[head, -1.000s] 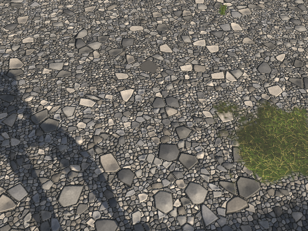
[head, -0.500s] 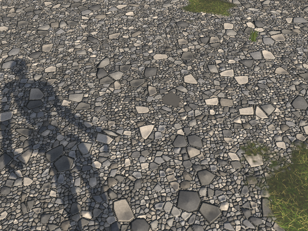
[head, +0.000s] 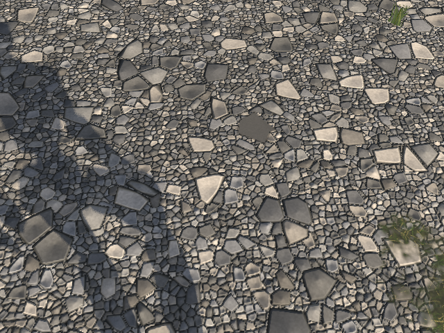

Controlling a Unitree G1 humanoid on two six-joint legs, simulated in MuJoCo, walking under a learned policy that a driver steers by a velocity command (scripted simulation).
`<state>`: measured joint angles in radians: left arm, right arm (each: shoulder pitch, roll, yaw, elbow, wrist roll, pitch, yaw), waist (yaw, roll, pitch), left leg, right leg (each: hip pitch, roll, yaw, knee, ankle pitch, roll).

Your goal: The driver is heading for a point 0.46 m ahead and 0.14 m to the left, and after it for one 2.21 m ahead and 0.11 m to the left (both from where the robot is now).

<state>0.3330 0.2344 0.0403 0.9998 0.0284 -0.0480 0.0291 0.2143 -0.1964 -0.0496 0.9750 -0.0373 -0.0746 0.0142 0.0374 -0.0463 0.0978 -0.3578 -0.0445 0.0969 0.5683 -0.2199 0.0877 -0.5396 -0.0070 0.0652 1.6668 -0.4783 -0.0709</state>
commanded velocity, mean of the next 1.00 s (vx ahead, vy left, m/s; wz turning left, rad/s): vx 0.50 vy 0.00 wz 0.33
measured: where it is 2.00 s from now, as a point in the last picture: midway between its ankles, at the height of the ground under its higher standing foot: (167, 166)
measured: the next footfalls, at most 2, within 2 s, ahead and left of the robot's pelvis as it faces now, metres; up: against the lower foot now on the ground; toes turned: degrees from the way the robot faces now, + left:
right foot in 0.30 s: +0.29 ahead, -0.12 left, +0.00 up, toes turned -3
left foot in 0.82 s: +0.54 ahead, +0.11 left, +0.00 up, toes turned +23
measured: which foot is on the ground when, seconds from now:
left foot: down 0.00-0.32, up 0.34-0.80, down 0.82-1.00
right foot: up 0.00-0.28, down 0.30-0.84, up 0.86-1.00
